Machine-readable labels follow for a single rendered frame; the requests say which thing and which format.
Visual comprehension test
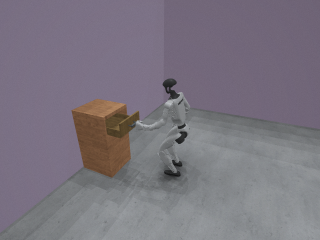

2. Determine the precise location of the humanoid robot head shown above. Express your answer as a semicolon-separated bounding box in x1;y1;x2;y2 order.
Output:
162;78;180;100

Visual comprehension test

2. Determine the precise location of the robot left upper arm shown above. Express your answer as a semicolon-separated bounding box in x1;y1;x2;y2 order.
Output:
159;100;174;126

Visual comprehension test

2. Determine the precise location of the handle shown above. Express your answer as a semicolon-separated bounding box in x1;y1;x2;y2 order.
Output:
128;121;136;128

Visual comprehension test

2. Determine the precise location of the robot right upper arm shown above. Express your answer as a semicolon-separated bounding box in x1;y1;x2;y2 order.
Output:
177;92;191;112

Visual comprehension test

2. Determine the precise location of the left robot thigh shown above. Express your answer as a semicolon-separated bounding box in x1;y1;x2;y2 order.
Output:
158;132;186;154

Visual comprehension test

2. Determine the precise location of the drawer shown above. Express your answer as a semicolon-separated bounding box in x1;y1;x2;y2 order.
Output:
105;111;140;138

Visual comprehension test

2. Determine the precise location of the robot left forearm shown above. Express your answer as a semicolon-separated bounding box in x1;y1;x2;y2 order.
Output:
142;120;165;131

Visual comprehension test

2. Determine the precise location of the cabinet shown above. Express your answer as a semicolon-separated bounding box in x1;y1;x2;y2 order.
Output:
71;99;131;178

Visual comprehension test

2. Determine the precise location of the robot left hand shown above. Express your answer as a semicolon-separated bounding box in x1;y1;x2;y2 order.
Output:
135;120;143;131

